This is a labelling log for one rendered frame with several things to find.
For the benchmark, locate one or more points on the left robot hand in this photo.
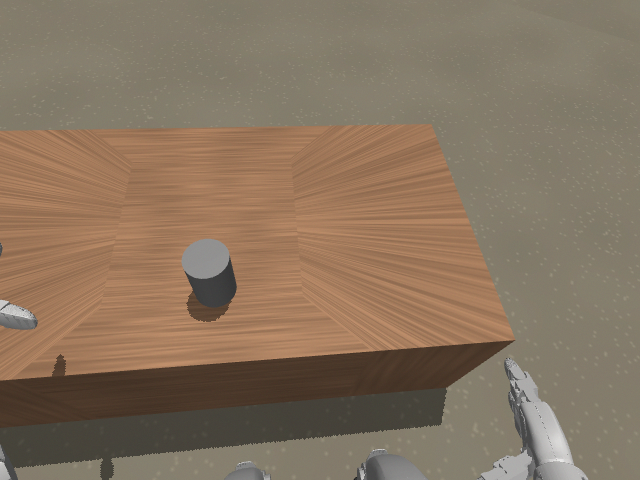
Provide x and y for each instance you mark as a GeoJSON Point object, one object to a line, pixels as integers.
{"type": "Point", "coordinates": [16, 317]}

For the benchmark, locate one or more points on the can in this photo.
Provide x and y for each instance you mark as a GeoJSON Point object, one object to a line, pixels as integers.
{"type": "Point", "coordinates": [208, 267]}

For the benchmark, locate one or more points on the right robot arm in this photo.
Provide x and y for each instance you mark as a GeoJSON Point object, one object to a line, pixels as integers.
{"type": "Point", "coordinates": [558, 471]}

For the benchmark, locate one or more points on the left robot arm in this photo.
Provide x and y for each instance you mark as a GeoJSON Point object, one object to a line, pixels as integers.
{"type": "Point", "coordinates": [7, 471]}

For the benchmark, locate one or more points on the right robot hand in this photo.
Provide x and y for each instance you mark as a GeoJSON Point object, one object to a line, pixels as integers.
{"type": "Point", "coordinates": [542, 436]}

